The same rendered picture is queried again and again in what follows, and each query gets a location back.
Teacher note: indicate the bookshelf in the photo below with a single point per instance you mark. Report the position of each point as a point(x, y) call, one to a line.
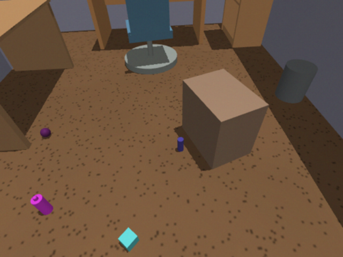
point(244, 21)

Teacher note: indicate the desk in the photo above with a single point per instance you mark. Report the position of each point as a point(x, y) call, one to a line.
point(31, 40)
point(100, 17)

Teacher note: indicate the office chair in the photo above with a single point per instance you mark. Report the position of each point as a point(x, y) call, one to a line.
point(148, 20)

